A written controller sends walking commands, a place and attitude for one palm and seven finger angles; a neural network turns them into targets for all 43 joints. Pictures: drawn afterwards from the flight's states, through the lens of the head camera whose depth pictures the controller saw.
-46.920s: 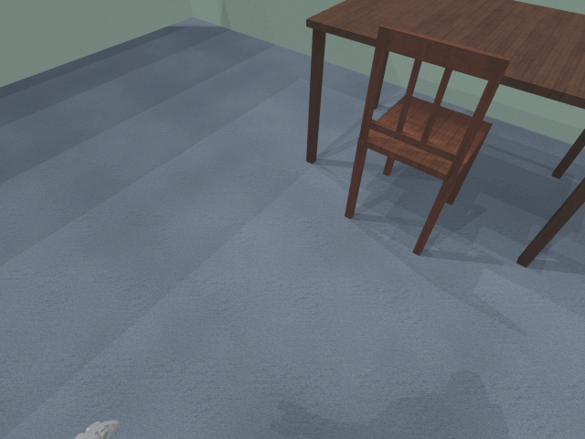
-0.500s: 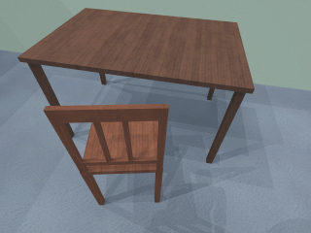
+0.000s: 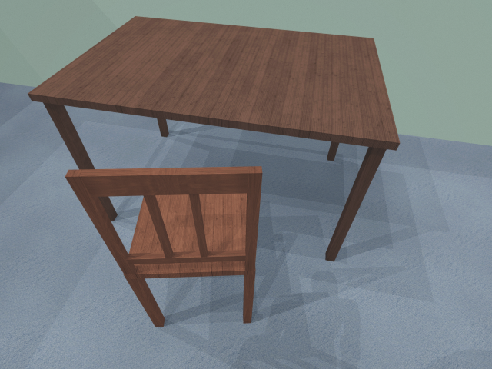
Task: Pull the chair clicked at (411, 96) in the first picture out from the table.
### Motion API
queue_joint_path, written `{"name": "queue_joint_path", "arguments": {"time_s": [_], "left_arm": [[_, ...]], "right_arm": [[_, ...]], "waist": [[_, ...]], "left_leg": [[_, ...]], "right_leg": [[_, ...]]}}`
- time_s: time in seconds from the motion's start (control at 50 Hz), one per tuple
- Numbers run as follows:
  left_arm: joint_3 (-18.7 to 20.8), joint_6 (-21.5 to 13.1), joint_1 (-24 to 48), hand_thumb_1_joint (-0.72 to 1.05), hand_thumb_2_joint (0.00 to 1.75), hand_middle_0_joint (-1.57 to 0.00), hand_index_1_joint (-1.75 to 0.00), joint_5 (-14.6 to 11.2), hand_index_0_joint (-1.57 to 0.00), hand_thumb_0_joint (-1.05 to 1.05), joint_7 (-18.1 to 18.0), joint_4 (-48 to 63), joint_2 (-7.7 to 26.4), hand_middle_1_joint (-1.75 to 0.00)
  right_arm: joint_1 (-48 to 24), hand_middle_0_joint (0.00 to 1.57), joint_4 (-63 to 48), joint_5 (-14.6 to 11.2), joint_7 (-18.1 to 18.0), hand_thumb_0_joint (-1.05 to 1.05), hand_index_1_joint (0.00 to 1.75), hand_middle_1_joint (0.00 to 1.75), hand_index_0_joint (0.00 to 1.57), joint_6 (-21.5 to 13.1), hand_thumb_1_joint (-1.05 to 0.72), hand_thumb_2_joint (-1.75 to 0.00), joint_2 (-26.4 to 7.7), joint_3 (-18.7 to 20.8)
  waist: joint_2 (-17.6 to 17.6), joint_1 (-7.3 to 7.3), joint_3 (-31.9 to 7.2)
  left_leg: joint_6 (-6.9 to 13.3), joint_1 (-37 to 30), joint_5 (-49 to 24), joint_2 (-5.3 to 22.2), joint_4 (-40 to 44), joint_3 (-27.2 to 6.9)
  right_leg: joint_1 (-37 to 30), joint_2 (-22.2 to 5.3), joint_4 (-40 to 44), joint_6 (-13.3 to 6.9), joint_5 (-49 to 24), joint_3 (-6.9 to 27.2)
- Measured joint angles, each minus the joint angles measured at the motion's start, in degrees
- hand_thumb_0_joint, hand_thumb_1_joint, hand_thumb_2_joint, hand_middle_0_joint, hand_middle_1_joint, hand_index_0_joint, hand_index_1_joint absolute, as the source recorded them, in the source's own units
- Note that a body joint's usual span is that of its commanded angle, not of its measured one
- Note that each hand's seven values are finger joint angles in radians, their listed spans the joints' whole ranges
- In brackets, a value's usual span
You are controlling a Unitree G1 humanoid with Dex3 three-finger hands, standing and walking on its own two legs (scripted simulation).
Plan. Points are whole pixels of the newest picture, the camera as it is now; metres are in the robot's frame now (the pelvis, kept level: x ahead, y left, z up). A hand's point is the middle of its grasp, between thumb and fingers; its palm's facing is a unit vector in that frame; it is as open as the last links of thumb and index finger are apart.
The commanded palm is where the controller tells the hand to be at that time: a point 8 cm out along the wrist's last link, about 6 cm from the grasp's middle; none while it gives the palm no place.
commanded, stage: look again from close up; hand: left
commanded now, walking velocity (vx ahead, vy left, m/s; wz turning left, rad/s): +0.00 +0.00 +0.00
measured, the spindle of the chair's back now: (160, 227) +0.44 +0.23 -0.12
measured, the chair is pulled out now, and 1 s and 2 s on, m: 0.18 0.18 0.18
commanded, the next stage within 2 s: raise the hand toward the chair's back in 0.10 s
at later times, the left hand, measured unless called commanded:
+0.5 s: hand (171, 319) +0.20 +0.14 -0.02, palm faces +0.11 -0.99 +0.00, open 8.2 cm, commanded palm +0.11 +0.21 -0.07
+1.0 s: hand (169, 350) +0.17 +0.14 -0.08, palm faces -0.06 -1.00 +0.01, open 12.6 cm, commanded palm +0.13 +0.23 -0.06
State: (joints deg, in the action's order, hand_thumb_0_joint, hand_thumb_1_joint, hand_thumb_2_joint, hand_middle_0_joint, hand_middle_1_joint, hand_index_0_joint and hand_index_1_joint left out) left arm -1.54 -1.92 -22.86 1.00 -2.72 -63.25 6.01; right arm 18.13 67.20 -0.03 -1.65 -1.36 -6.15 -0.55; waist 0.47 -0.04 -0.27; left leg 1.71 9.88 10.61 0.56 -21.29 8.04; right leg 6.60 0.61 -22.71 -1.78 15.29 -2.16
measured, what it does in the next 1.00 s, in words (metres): lowers itself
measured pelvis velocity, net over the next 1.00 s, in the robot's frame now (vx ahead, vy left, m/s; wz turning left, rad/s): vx -0.05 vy -0.03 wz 0.08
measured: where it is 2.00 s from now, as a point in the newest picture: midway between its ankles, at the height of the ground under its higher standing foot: outside the picture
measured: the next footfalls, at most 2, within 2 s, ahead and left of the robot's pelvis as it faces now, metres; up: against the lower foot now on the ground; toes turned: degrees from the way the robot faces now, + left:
none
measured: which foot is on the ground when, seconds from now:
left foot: down 0.00-1.00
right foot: down 0.00-1.00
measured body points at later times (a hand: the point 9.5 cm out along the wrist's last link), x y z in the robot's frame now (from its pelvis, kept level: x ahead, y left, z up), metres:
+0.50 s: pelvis -0.03 -0.01 -0.05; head -0.01 -0.02 +0.40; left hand +0.19 +0.19 -0.01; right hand +0.14 -0.28 -0.13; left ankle +0.01 +0.10 -0.74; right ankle -0.03 -0.09 -0.74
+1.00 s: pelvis -0.05 -0.03 -0.11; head +0.04 -0.03 +0.33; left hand +0.17 +0.20 -0.08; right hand +0.16 -0.22 -0.21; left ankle +0.01 +0.10 -0.74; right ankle -0.03 -0.10 -0.74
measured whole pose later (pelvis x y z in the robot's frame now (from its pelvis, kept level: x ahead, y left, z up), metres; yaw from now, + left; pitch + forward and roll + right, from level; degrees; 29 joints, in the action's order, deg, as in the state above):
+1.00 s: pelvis -0.05 -0.03 -0.11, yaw +4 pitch +16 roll -1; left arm 4.8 -20.1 -17.4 -14.9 18.7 -2.9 11.3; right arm 9.0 33.0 -2.3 -3.2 -8.4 -10.0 -1.6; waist -2.7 0.4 -6.2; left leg -0.1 59.0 26.6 3.0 -69.6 0.6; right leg 52.1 -0.1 -69.9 -4.8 34.1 -9.3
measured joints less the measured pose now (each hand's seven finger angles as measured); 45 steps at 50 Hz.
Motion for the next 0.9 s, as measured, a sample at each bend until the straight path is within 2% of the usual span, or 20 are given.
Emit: {"name": "queue_joint_path", "arguments": {"time_s": [0.22,0.24,0.26,0.3,0.34,0.4,0.44,0.52,0.56,0.58,0.62,0.66,0.7,0.76,0.8,0.84,0.86,0.9], "left_arm": [[-0.1,-0.3,0.2,0.9,0.9,-0.2,-0.3,0.3,-0.2,0.0,-0.3,-0.1,-0.1,-0.3],[-0.6,2.7,-2.1,0.9,0.9,-0.2,-0.3,-2.1,-0.2,0.01,-0.1,8.2,0.0,-0.3],[-1.0,4.3,-4.7,0.92,0.9,-0.2,-0.3,-2.7,-0.2,0.03,-1.3,17.4,0.9,-0.3],[0.0,2.6,-7.7,0.97,0.89,-0.21,-0.3,-4.7,-0.2,0.07,-4.2,28.6,3.5,-0.3],[0.3,1.7,-8.0,0.96,0.89,-0.2,-0.29,-7.6,-0.2,0.09,-5.4,39.0,5.1,-0.29],[-0.4,-4.3,-4.7,0.91,0.87,-0.19,-0.29,-9.9,-0.19,0.08,-4.9,49.8,5.3,-0.29],[-0.6,-10.5,0.0,0.87,0.86,-0.19,-0.28,-10.1,-0.18,0.06,-3.0,52.1,3.9,-0.28],[1.4,-24.0,7.8,0.76,0.82,-0.18,-0.27,-11.6,-0.17,0.03,6.4,51.0,0.1,-0.27],[2.8,-28.7,7.8,0.7,0.8,-0.18,-0.26,-11.4,-0.17,0.02,10.8,50.7,-1.0,-0.26],[3.4,-29.5,6.8,0.68,0.8,-0.18,-0.26,-11.0,-0.17,0.02,11.9,51.0,-1.2,-0.26],[4.1,-28.4,3.2,0.62,0.78,-0.18,-0.25,-10.1,-0.17,0.02,12.4,52.4,-0.5,-0.25],[4.6,-26.0,-1.4,0.57,0.76,-0.17,-0.25,-9.6,-0.17,0.01,11.5,54.4,1.0,-0.25],[5.6,-25.0,-5.7,0.52,0.74,-0.17,-0.24,-9.8,-0.17,0.01,10.2,56.5,2.7,-0.24],[7.6,-28.4,-9.3,0.45,0.71,-0.16,-0.23,-11.8,-0.16,0.02,9.4,60.5,4.5,-0.23],[8.3,-32.1,-8.5,0.4,0.69,-0.15,-0.22,-13.7,-0.15,0.02,10.8,62.9,4.8,-0.22],[8.1,-34.9,-5.3,0.35,0.67,-0.14,-0.21,-15.4,-0.14,0.02,13.7,64.3,4.7,-0.21],[7.7,-35.3,-3.1,0.33,0.66,-0.14,-0.21,-15.9,-0.14,0.02,15.5,64.5,4.6,-0.21],[6.8,-33.4,1.3,0.28,0.64,-0.13,-0.2,-16.4,-0.13,0.01,19.3,63.4,4.6,-0.2]], "right_arm": [[0.2,0.2,-0.7,0.1,0.2,0.0,0.3,0.3,0.2,0.3,-0.91,-0.9,-0.2,-0.2],[1.0,0.2,-3.6,-0.1,0.0,0.0,0.3,0.3,0.2,0.3,-0.91,-0.9,-0.7,-0.5],[2.2,0.21,-6.5,-0.6,-0.6,0.01,0.3,0.3,0.2,-1.4,-0.92,-0.9,-1.4,-0.8],[3.8,0.21,-9.8,-1.6,-1.4,0.02,0.3,0.3,0.2,-6.1,-0.93,-0.9,-3.3,-0.3],[4.2,0.21,-13.6,-2.8,-2.0,0.02,0.3,0.3,0.2,-8.9,-0.93,-0.9,-5.8,0.3],[1.6,0.21,-18.2,-2.9,-2.9,0.02,0.3,0.3,0.2,-12.7,-0.92,-0.9,-9.8,0.9],[-1.3,0.21,-21.3,-2.0,-2.7,0.02,0.3,0.3,0.2,-14.4,-0.92,-0.9,-11.3,1.7],[-7.2,0.2,-26.8,-0.6,-0.4,0.01,0.3,0.3,0.2,-15.0,-0.91,-0.9,-10.5,3.5],[-8.9,0.2,-30.1,-0.2,0.9,0.01,0.3,0.3,0.2,-13.8,-0.91,-0.9,-9.5,4.3],[-9.6,0.2,-31.9,-0.1,1.4,0.01,0.3,0.3,0.2,-12.8,-0.91,-0.9,-9.1,4.6],[-10.8,0.2,-35.2,-0.2,2.0,0.01,0.3,0.3,0.2,-10.4,-0.91,-0.9,-8.6,5.1],[-11.8,0.2,-37.8,-0.2,2.2,0.01,0.3,0.3,0.2,-8.4,-0.91,-0.9,-8.3,5.2],[-12.5,0.2,-39.2,0.0,1.9,0.01,0.3,0.3,0.2,-7.6,-0.91,-0.9,-7.8,4.9],[-13.1,0.2,-39.0,0.3,1.1,0.01,0.3,0.3,0.2,-8.1,-0.91,-0.9,-7.0,3.8],[-13.4,0.2,-37.9,0.3,0.5,0.01,0.3,0.3,0.2,-9.3,-0.91,-0.9,-6.8,2.5],[-13.6,0.2,-36.5,0.2,0.1,0.01,0.3,0.3,0.2,-10.4,-0.9,-0.9,-6.5,1.1],[-13.5,0.2,-35.8,0.0,-0.2,0.01,0.3,0.3,0.2,-10.7,-0.9,-0.9,-6.2,0.4],[-12.9,0.21,-34.8,-0.7,-0.7,0.01,0.3,0.3,0.2,-10.5,-0.9,-0.9,-5.4,-0.7]], "waist": [[-0.7,-0.13,0.2],[-1.0,-0.48,0.9],[-0.9,-0.33,1.6],[-1.5,-0.63,1.0],[-2.7,-1.23,0.4],[-4.6,-2.11,-1.1],[-4.8,-2.78,-3.0],[-0.2,-2.13,-7.0],[2.5,-1.82,-7.9],[3.5,-1.6,-8.0],[4.4,-0.91,-7.8],[4.0,0.01,-7.4],[2.8,1.05,-7.4],[0.4,2.51,-7.9],[-1.3,3.28,-7.9],[-2.7,3.69,-7.6],[-3.2,3.72,-7.6],[-3.6,3.36,-7.3]], "left_leg": [[-0.5,1.5,0.3,0.7,-1.6,-0.6],[-0.5,2.4,0.9,0.9,-3.1,-1.0],[-0.4,2.7,1.3,0.6,-3.9,-1.0],[-0.2,4.3,2.0,0.2,-5.7,-1.6],[0.0,6.3,2.7,-0.6,-8.1,-2.7],[0.3,11.0,4.1,-0.9,-13.0,-3.6],[0.3,16.5,5.6,-1.0,-17.5,-3.9],[-0.3,28.5,9.1,0.3,-27.5,-2.7],[-0.8,33.1,11.0,1.0,-32.2,-2.7],[-1.1,34.8,12.0,1.2,-34.3,-2.9],[-1.5,37.2,13.6,1.6,-37.8,-3.5],[-1.8,38.8,14.7,1.9,-40.4,-4.4],[-2.0,40.5,15.6,2.1,-42.4,-5.4],[-2.1,43.5,16.3,2.3,-45.1,-7.2],[-2.1,45.8,16.5,2.3,-46.9,-8.3],[-2.1,48.2,16.6,2.3,-48.7,-9.1],[-2.0,49.3,16.6,2.4,-49.4,-9.2],[-2.0,50.9,16.6,2.5,-50.3,-9.1]], "right_leg": [[0.6,0.6,-0.2,-0.4,0.0,-0.5],[1.2,0.7,-1.1,-0.4,0.2,-0.9],[1.8,0.4,-2.7,-0.4,0.9,-1.0],[3.6,-0.2,-5.7,-0.5,2.5,-1.6],[5.3,-1.1,-8.5,-0.3,4.0,-2.8],[9.4,-1.8,-13.2,-0.1,5.9,-3.8],[14.9,-2.2,-18.1,-0.2,7.8,-4.1],[28.0,-1.9,-29.5,-1.3,11.8,-2.8],[32.6,-1.5,-34.3,-2.0,13.8,-2.7],[34.3,-1.4,-36.3,-2.3,14.8,-2.8],[36.2,-1.1,-39.4,-2.9,16.6,-3.4],[37.3,-1.0,-41.4,-3.1,17.7,-4.2],[38.2,-0.8,-42.6,-3.3,18.4,-5.2],[39.9,-0.5,-44.0,-3.4,19.1,-6.9],[41.5,-0.4,-45.1,-3.6,19.3,-8.0],[43.5,-0.4,-46.5,-3.7,19.5,-8.7],[44.5,-0.4,-47.2,-3.7,19.5,-8.9],[46.2,-0.4,-48.2,-3.6,19.5,-8.8]]}}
